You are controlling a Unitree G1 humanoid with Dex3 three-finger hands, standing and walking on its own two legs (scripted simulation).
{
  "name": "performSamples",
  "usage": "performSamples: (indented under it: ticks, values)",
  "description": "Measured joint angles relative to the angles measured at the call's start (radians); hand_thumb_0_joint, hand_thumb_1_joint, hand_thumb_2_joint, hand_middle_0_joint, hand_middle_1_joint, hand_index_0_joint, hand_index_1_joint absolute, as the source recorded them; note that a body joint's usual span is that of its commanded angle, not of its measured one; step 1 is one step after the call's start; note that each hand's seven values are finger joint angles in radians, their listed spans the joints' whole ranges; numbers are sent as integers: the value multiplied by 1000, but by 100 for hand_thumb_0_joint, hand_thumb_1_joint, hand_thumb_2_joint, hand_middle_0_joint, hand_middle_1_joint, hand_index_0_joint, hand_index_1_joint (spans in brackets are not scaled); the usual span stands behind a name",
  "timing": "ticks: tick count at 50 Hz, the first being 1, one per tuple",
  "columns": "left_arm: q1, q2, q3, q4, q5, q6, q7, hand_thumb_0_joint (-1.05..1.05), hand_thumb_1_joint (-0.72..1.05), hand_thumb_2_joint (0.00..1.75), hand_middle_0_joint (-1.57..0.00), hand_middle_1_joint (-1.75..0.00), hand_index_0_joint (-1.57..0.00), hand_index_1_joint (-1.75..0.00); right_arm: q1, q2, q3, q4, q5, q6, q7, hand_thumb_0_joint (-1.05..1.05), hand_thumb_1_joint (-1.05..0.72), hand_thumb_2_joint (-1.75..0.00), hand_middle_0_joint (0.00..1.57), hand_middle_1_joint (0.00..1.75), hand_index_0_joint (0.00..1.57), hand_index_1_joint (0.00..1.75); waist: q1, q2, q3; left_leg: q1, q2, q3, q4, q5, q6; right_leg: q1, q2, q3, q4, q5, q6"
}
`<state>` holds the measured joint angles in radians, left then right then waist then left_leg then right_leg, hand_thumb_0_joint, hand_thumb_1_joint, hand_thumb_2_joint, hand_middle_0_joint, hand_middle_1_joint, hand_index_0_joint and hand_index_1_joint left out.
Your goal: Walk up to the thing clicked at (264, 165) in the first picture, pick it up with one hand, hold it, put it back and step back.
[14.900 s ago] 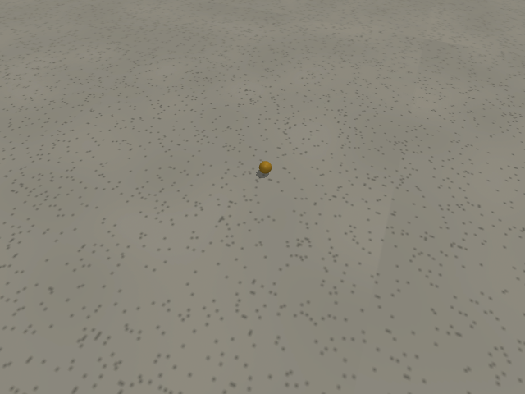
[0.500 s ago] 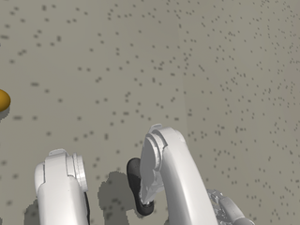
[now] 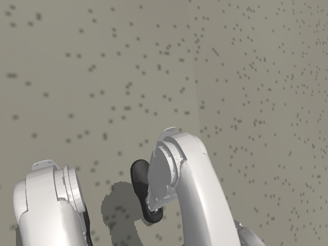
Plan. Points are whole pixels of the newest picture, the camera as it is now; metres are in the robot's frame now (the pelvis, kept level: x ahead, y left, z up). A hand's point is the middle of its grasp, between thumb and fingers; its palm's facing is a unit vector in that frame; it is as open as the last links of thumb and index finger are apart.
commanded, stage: rest palm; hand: left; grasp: from above
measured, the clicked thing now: out of the picture +0.49 +0.32 -0.29
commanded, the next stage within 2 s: close in 1.20 s
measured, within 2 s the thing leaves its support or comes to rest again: neither
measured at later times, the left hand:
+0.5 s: hand out of the picture +0.47 +0.32 -0.25, palm faces -0.51 -0.11 -0.85, open 14.1 cm
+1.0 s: hand out of the picture +0.47 +0.32 -0.26, palm faces -0.46 -0.11 -0.88, open 14.2 cm
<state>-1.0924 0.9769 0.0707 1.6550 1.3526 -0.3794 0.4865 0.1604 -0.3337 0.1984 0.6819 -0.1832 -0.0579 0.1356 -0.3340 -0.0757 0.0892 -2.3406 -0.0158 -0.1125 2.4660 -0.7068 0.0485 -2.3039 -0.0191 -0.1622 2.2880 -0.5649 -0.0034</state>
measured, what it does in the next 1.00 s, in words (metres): stands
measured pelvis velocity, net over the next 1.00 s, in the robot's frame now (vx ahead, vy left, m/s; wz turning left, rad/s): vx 0.00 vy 0.01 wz -0.07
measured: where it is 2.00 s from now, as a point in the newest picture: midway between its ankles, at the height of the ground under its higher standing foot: (117, 220)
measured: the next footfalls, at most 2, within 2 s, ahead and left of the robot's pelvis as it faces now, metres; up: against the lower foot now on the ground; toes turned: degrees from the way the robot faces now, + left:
none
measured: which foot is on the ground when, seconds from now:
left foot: down 0.00-1.00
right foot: down 0.00-1.00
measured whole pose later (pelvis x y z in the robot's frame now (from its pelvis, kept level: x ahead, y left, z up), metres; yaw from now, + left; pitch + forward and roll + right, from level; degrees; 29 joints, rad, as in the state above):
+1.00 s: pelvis +0.00 +0.01 -0.01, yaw -4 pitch +30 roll -16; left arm -1.12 1.09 0.12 1.76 1.39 -0.28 0.61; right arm 0.13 -0.36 0.29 0.59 -0.23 -0.21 0.24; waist -0.41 -0.13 0.15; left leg -2.35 -0.01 -0.18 2.54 -0.75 0.06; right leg -2.27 0.00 -0.22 2.30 -0.58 0.03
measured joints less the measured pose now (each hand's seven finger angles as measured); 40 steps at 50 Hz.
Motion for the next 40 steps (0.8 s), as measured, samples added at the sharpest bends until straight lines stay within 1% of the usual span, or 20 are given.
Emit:
performSamples:
  ticks: [2, 4, 8, 11, 12, 14, 18, 21, 23, 25, 29, 32, 36, 40]
  values:
    - [-8, 5, -1, 12, 16, 13, 30, 0, -44, 90, -5, -110, -11, -104, -8, 6, 2, -1, -12, -19, 6, 0, -90, -89, 20, 30, 20, 30, -4, -8, -3, -8, -1, 0, 8, -7, 6, -2, 0, 0, 4, -8, 7]
    - [-20, 8, -4, 27, 22, 32, 52, 0, -44, 90, -5, -109, -11, -103, -15, 12, 7, -2, -22, -39, 17, 0, -90, -89, 20, 30, 20, 30, -14, -18, -6, -11, -3, 0, 17, -15, 10, -1, -1, 0, 10, -17, 13]
    - [-39, 15, 0, 44, 35, 73, 78, 0, -44, 90, -6, -107, -11, -101, -24, 23, 17, -11, -34, -74, 45, 0, -90, -89, 20, 30, 20, 30, -36, -33, -14, -17, -6, -8, 36, -33, 13, 1, -2, -9, 20, -35, 19]
    - [-47, 21, 12, 48, 41, 103, 88, 0, -44, 91, -6, -105, -10, -100, -23, 24, 20, -27, -36, -92, 67, 0, -90, -89, 20, 30, 20, 30, -54, -32, -16, -22, -9, -16, 45, -42, 12, 0, -4, -16, 24, -44, 19]
    - [-48, 22, 15, 47, 41, 112, 87, 0, -45, 91, -6, -104, -10, -99, -22, 23, 21, -33, -37, -96, 74, 0, -90, -89, 20, 30, 20, 30, -58, -31, -15, -23, -10, -18, 47, -44, 11, 0, -4, -18, 25, -45, 19]
    - [-46, 27, 37, 41, 41, 125, 85, 0, -45, 91, -6, -103, -10, -99, -18, 18, 24, -45, -35, -102, 87, 0, -90, -89, 20, 30, 20, 30, -66, -24, -10, -24, -10, -22, 49, -47, 9, 0, -4, -21, 26, -48, 18]
    - [-37, 38, 75, 47, 22, 149, 75, 0, -47, 93, -6, -102, -9, -98, -10, 0, 30, -69, -31, -106, 104, 0, -90, -89, 20, 30, 20, 30, -71, -4, 13, -21, -10, -29, 49, -50, 6, 1, -3, -27, 24, -48, 14]
    - [-21, 50, 97, 48, 0, 157, 49, 0, -48, 94, -6, -101, -8, -98, -6, -16, 38, -84, -26, -104, 108, 0, -90, -89, 20, 30, 20, 30, -72, 7, 44, -14, -8, -32, 47, -46, 5, 5, -1, -29, 22, -41, 11]
    - [-8, 60, 112, 46, -15, 151, 30, 0, -49, 94, -6, -101, -8, -99, -4, -26, 44, -91, -22, -101, 105, 0, -90, -90, 20, 30, 20, 30, -69, 9, 66, -10, -6, -34, 45, -41, 4, 7, 1, -31, 19, -34, 9]
    - [4, 70, 117, 40, -27, 139, 14, 0, -49, 95, -6, -101, -8, -99, -2, -33, 50, -94, -20, -95, 101, 0, -90, -90, 20, 30, 20, 30, -64, 4, 87, -5, -4, -36, 42, -34, 3, 10, 2, -32, 16, -25, 7]
    - [13, 99, 113, 32, -38, 95, -4, 0, -51, 96, -6, -101, -7, -100, -4, -42, 69, -87, -21, -85, 87, 0, -91, -90, 20, 30, 20, 30, -58, -23, 111, 0, 0, -44, 43, -22, -2, 14, 6, -39, 12, -7, 4]
    - [12, 113, 99, 22, -33, 60, 1, 0, -52, 97, -7, -101, -7, -100, -2, -44, 73, -79, -27, -82, 76, 0, -91, -90, 20, 30, 20, 30, -52, -46, 114, 2, 2, -53, 49, -18, -4, 18, 9, -47, 12, 2, 3]
    - [9, 120, 75, 19, -6, 30, 30, 0, -53, 98, -7, -100, -7, -100, -2, -45, 77, -68, -37, -85, 66, 0, -91, -90, 20, 30, 20, 30, -49, -66, 97, 4, 4, -64, 59, -23, -3, 26, 13, -56, 11, 2, 7]
    - [3, 119, 48, 44, 28, 32, 76, 0, -53, 99, -7, -100, -6, -100, -6, -43, 80, -62, -44, -95, 67, 0, -91, -90, 20, 30, 20, 30, -56, -68, 68, 4, 5, -70, 69, -35, 4, 32, 17, -61, 11, -6, 15]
